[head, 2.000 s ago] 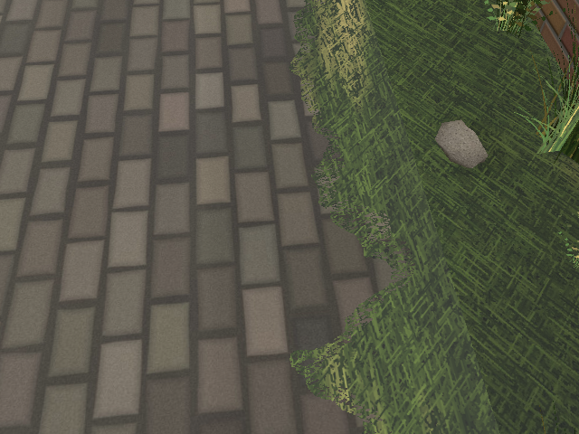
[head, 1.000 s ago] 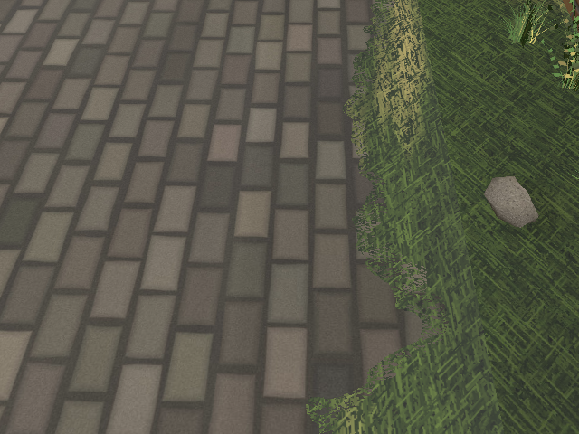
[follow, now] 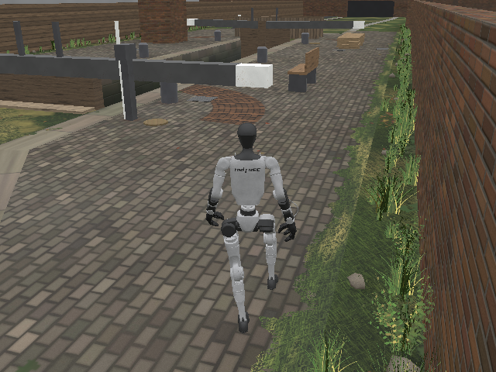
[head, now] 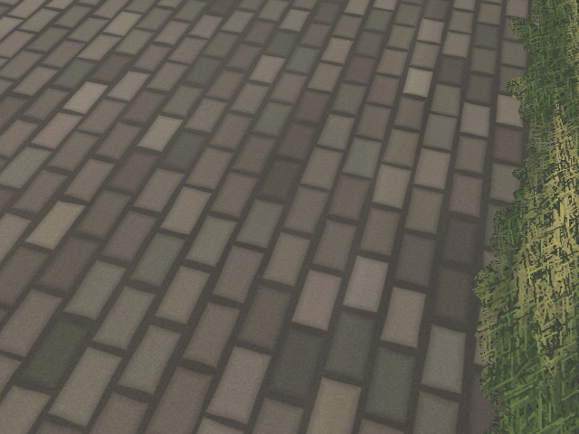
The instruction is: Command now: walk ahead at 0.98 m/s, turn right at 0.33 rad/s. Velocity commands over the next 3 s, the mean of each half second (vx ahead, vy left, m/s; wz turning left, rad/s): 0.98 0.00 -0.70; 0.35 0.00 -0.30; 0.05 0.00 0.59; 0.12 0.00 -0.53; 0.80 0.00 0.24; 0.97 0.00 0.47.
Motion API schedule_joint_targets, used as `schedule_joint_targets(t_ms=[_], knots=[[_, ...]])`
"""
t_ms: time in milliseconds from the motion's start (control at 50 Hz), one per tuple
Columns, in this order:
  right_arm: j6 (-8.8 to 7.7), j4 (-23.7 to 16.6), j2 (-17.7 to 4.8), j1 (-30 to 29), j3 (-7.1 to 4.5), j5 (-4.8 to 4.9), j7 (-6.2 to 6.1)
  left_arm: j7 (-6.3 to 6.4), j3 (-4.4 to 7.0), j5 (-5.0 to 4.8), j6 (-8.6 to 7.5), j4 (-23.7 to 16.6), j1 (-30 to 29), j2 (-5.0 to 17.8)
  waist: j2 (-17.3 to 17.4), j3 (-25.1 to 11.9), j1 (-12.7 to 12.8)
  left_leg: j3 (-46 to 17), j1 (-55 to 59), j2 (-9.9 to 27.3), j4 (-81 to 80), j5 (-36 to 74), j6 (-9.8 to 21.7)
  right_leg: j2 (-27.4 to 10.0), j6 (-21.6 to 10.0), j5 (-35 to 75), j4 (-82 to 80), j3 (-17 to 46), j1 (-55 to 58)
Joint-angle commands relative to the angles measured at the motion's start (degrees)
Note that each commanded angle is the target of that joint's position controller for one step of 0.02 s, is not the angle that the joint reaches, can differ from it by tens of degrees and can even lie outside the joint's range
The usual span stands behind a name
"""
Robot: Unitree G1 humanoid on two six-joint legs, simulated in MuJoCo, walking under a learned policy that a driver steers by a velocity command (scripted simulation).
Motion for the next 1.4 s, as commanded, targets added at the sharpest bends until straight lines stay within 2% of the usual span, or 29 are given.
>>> schedule_joint_targets(t_ms=[20, 100, 140, 160, 180, 200, 220, 240, 320, 480, 540, 560, 580, 600, 620, 660, 700, 820, 920, 940, 960, 980, 1000, 1060, 1260, 1300, 1320, 1340, 1400], knots=[[-2.0, -0.86, -7.07, 2.65, -1.02, 0.27, -0.69, -0.92, 0.19, -0.81, -1.12, -3.88, -8.26, 2.24, 3.43, 7.05, -2.49, 4.19, -13.1, 12.48, -9.82, 48.39, -4.42, 5.6, -2.47, 11.48, -11.92, -7.22, 12.94], [-1.46, -1.06, -10.81, 0.13, -1.58, -0.89, -3.48, -0.64, 1.49, -0.15, -0.98, 0.38, 0.56, 6.25, 9.08, -0.39, 3.42, 7.74, 1.06, 17.12, 3.65, 85.06, -8.63, 13.43, -4.67, 10.03, -17.42, -10.54, 23.52], [0.93, -2.92, -13.41, -6.26, -2.58, -2.82, -4.91, 0.03, 4.0, -0.34, -0.41, 7.23, 22.88, 11.66, 9.2, -9.5, 15.28, 7.32, -1.6, 18.31, 31.97, 93.02, -9.19, 17.04, -6.57, 3.93, -17.27, -8.87, 43.23], [1.78, -4.16, -15.07, -13.83, -3.37, -2.27, -5.06, 0.83, 5.73, -0.64, -0.04, 10.5, 36.31, 13.74, 5.69, -10.79, 24.34, 9.22, -10.1, 13.39, 61.67, 78.01, -9.28, 12.78, -11.39, 2.89, -24.17, -2.88, 53.07], [0.06, -8.02, -3.61, -16.07, -0.33, -2.9, -3.28, 1.63, 6.1, -0.56, 1.04, 12.56, 33.38, 14.52, -13.89, -6.9, 15.44, 4.89, -39.77, 2.46, 85.25, -6.53, -9.52, 6.34, -13.93, 10.95, -13.38, 8.31, 66.38], [-0.54, -12.13, -1.04, -6.91, 1.24, 1.05, -2.62, 1.89, 6.85, 1.49, 0.53, 9.67, 26.05, 17.38, -17.55, -19.45, 6.6, -7.37, -57.06, 2.67, 96.85, -13.77, -10.87, -5.48, -26.91, -7.69, -24.38, 40.37, 79.29], [-1.71, -12.28, -4.67, -10.41, 1.91, -0.49, -2.21, 2.27, 6.61, 0.83, 0.77, 7.23, 22.22, 12.4, -2.59, -16.96, 8.28, -10.53, -58.48, 6.13, 89.91, -5.75, -8.84, -6.98, -25.15, -24.18, -36.57, 49.1, 72.55], [-2.23, -12.37, -6.58, -13.31, 1.76, -1.57, -1.51, 2.45, 5.79, 0.24, 0.94, 7.39, 19.15, 8.94, 8.2, -8.03, 5.06, -10.06, -54.87, 9.51, 81.09, -0.28, -7.15, -4.77, -20.62, -30.6, -40.86, 43.94, 58.47], [2.34, -14.11, -4.25, -14.3, 3.3, -4.37, -0.96, 2.5, 4.91, -0.25, -1.74, 6.74, 13.7, 8.88, 9.55, 4.5, -2.8, -6.21, -43.01, 15.47, 62.43, -1.37, -10.1, 4.46, -16.72, -22.93, -45.46, 28.6, 25.01], [1.75, -20.2, -3.95, -29.08, 4.06, -0.86, -0.82, 1.41, 7.63, -1.22, -2.14, 5.61, 17.85, 12.45, -2.15, 2.84, 6.79, -1.34, -30.39, 11.64, 21.77, 23.79, -10.77, 8.85, -9.51, 9.29, -39.06, 22.44, 33.1], [-0.06, -17.42, -8.19, -19.17, 2.08, -1.93, -2.51, 2.54, 8.4, -1.19, -1.34, 6.01, 17.68, 14.35, -0.81, -4.37, 2.29, -1.28, -18.59, 7.05, 12.93, 21.46, -9.54, 11.87, -3.26, 27.92, -18.71, 21.69, 41.46], [-0.99, -15.16, -10.96, -8.8, 0.97, -2.25, -3.06, 2.56, 8.32, -1.66, -1.72, 4.65, 14.31, 13.67, -1.33, -9.74, -3.38, -4.95, -5.89, 12.1, 13.68, 26.03, -8.12, 13.97, -1.27, 21.73, -5.54, 21.19, 35.46], [-1.25, -13.26, -14.95, 2.31, -0.21, -3.44, -3.54, 3.01, 6.45, -2.32, -1.97, 1.95, 13.58, 6.14, 6.3, -18.87, -6.03, -15.16, 9.69, 28.35, 19.8, 40.95, -6.29, 16.93, -0.42, -14.87, 12.36, 14.72, 25.17], [-0.31, -13.2, -19.16, 2.55, -1.79, -3.86, -2.6, 3.94, 5.24, -4.67, -1.69, -1.23, 22.34, 3.97, 23.38, -33.44, -1.45, -38.39, 24.67, 46.11, 22.08, 59.52, 3.76, 20.15, 1.78, -40.22, 30.18, 8.52, 11.77], [0.66, -14.27, -14.4, -1.22, -2.04, -2.57, -2.41, 4.54, 5.62, -1.69, -0.38, 0.78, 19.97, 9.1, 14.31, -32.8, -2.3, -37.1, 19.12, 40.9, 20.7, 50.9, 4.62, 13.66, 1.0, -31.66, 33.05, 7.91, 8.24], [1.15, -13.02, -4.29, -5.68, 0.81, -2.24, -2.32, 3.13, 5.87, 0.19, 0.35, -0.44, 8.81, 8.75, 8.13, -15.5, -3.03, -19.0, 4.45, 30.67, 17.09, 48.81, 0.77, 10.99, 2.54, -24.85, 25.3, 5.76, 4.99], [0.94, -9.92, -5.64, -3.64, 0.42, -1.61, -2.78, 1.05, 5.18, 0.84, 2.06, -2.01, 7.37, 5.18, 12.58, -8.56, -1.36, -13.41, -4.47, 28.18, 14.08, 55.46, 0.89, 10.38, 3.26, -25.52, 20.9, 6.59, 6.91], [0.41, -7.28, -7.21, -9.49, -0.34, -0.42, -1.01, -0.13, 2.35, 1.19, 2.58, -3.43, 5.31, 1.94, 11.0, -6.82, 4.03, -1.61, -24.06, 20.74, 6.53, 48.54, -0.95, 11.31, 2.19, -8.5, -9.78, 2.69, 26.82], [2.33, -4.91, -10.37, -5.3, -1.99, 1.06, -0.38, 1.78, 2.16, 1.61, 1.4, -2.42, 3.23, 5.3, 7.14, -3.93, 3.83, -6.74, -23.51, 17.64, 14.0, 35.26, -3.75, 10.7, 1.12, 2.9, -25.64, 2.35, 38.33], [2.61, -4.76, -9.54, -2.79, -2.03, 0.99, -0.43, 2.45, 2.58, 2.14, 0.51, -2.28, 3.95, 7.58, 3.74, -4.44, 3.3, -6.45, -25.02, 14.86, 19.4, 28.2, -5.22, 7.18, 0.38, 11.02, -27.8, 4.09, 42.51], [2.84, -6.55, -6.38, 0.79, -1.45, 1.2, -0.64, 3.16, 3.2, 2.82, -0.15, -3.42, 6.3, 11.58, -5.83, -9.59, 2.37, -3.77, -31.15, 10.58, 30.9, 4.56, -7.34, -7.6, -2.35, 38.47, -24.17, 14.77, 51.52], [4.24, -6.2, -3.38, 7.63, -0.79, 2.11, -1.85, 3.39, 4.05, 0.93, 0.81, -4.11, 7.6, 12.76, -14.12, -18.56, 2.01, -0.52, -34.38, 5.86, 45.73, -21.62, -7.68, -18.85, -10.2, 50.26, -24.16, 21.85, 55.51], [5.87, -5.1, -7.56, 6.68, -1.98, 0.88, -2.43, 3.78, 3.82, -0.85, 1.83, -4.74, 7.28, 10.44, -8.18, -17.96, 3.19, -2.09, -35.64, 6.76, 54.18, -21.03, -7.68, -16.52, -12.03, 41.66, -26.6, 19.84, 51.69], [8.48, -6.07, -7.08, 2.04, -3.08, -0.45, -2.19, 5.49, 2.32, -0.27, 2.82, -5.79, -2.35, 5.05, -6.82, -6.12, -1.42, -1.78, -36.67, 10.56, 56.77, -12.09, -9.78, -9.49, -8.91, 18.39, -33.86, 9.88, 38.61], [11.16, -12.39, -4.47, -5.56, -2.97, 0.34, 1.02, 4.81, 4.85, 1.05, 2.69, -4.86, -2.52, 7.86, -7.7, -6.22, -1.08, 4.31, -21.27, 10.84, 30.53, -3.4, -6.89, -10.89, -4.06, -5.22, -30.5, -2.41, 31.52], [10.16, -11.21, -6.49, -2.38, -3.63, -0.59, 0.77, 4.28, 5.31, 0.85, 3.79, -3.54, 0.87, 7.29, 3.2, -3.62, -2.4, -1.95, -13.24, 10.55, 16.23, 2.11, -4.7, -6.32, 2.4, -18.62, -17.27, -7.48, 22.76], [9.42, -13.11, -12.94, -3.43, -4.48, -0.88, -0.1, 3.7, 4.18, 1.05, 4.92, -4.22, 4.72, 2.54, 22.27, -0.86, -0.11, -25.37, -12.62, 26.72, 7.74, 11.85, -1.22, 2.1, 7.52, -36.96, 0.48, -12.3, 10.1], [9.56, -14.5, -17.87, -1.53, -5.92, -1.27, -0.83, 4.42, 4.09, 1.26, 5.92, -8.01, -3.45, 4.43, 20.05, -0.03, -4.76, -33.0, -20.18, 32.84, 4.16, 23.48, 5.84, 7.07, 7.24, -38.02, 7.03, -2.19, 7.43], [9.97, -14.73, -11.37, -10.46, -3.98, -0.9, -1.75, 4.31, 4.59, 0.21, 5.44, -4.63, -0.87, 5.72, 10.76, 0.34, 0.75, -17.78, -20.68, 21.83, 6.09, 17.54, 2.53, 5.65, 5.31, -21.45, 10.57, 1.92, 11.57]])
